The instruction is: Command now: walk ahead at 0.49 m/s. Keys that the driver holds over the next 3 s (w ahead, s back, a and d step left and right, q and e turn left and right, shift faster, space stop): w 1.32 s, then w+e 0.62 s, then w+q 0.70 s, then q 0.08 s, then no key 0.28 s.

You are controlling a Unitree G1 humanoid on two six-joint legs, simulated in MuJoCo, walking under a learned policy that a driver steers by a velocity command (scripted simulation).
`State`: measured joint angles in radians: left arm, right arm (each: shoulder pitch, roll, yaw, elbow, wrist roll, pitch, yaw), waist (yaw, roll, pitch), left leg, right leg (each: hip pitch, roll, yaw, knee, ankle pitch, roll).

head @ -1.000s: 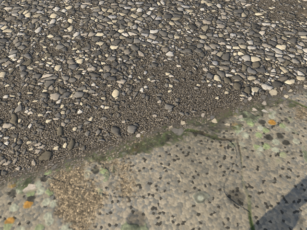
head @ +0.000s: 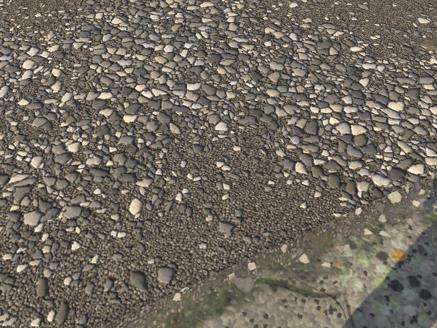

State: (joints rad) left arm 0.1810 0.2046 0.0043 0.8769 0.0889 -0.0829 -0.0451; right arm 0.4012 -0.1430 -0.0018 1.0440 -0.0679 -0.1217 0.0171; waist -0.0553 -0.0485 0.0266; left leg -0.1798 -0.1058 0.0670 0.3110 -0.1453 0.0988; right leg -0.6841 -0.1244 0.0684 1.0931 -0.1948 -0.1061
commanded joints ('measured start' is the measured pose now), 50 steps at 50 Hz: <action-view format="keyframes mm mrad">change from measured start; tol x32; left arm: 1 18 12 -9 -42 -8 13 -9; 12 -273 49 30 -117 -34 27 1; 17 432 151 78 89 -20 -3 24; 24 154 -10 40 62 -35 -45 41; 43 883 -59 11 349 -24 -32 61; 50 138 21 32 70 -18 -41 -26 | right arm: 1 -79 -79 2 -84 -7 -37 19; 16 251 -33 3 -29 -25 2 36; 44 -746 -54 -61 -306 2 18 26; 48 191 -157 -91 -41 -6 37 -32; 50 11 -167 -89 -53 -27 5 -51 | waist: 1 50 74 21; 13 22 113 23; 16 158 -179 -435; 19 172 -22 6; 42 295 74 -6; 50 -123 113 -49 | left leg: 1 -237 228 -138 -208 133 175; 14 215 303 -117 27 622 73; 18 -606 94 -203 919 -357 -8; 31 -297 170 -43 448 315 -52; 40 -809 240 -165 108 271 -32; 44 -557 143 1 193 17 -52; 47 748 295 -275 191 86 111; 50 421 393 -352 40 49 139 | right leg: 1 174 -9 -65 -243 222 36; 12 124 74 -82 -625 142 11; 16 1237 -153 324 -628 234 -320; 19 844 -185 360 -884 -103 -169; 31 400 -27 -38 -964 409 -159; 42 1158 -78 65 -641 476 -90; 46 473 22 -55 -396 648 33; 48 -55 137 -48 221 -268 49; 50 -72 45 62 227 -219 -18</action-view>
